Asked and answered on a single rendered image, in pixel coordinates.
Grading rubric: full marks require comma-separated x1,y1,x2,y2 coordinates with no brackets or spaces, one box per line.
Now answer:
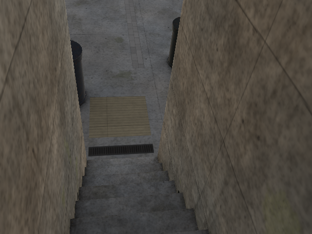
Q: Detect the stairs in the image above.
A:
69,156,210,234

